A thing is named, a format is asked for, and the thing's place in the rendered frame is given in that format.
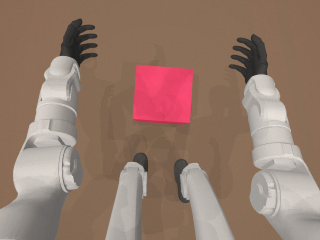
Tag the robot left forearm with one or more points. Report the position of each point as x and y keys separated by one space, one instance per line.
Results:
x=57 y=106

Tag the right robot upper arm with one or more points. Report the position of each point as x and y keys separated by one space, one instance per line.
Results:
x=289 y=200

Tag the robot right thigh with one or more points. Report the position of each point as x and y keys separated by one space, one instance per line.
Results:
x=210 y=222

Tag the right robot foot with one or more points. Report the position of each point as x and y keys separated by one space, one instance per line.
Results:
x=178 y=168

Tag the right robot hand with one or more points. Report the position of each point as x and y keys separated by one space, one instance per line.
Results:
x=256 y=64

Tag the carton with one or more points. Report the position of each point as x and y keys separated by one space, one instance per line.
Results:
x=162 y=95

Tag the left robot hand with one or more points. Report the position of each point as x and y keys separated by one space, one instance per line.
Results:
x=72 y=39

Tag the left robot upper arm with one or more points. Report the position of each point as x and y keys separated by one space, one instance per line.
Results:
x=44 y=177

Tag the robot right forearm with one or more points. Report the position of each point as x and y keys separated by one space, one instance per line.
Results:
x=269 y=128

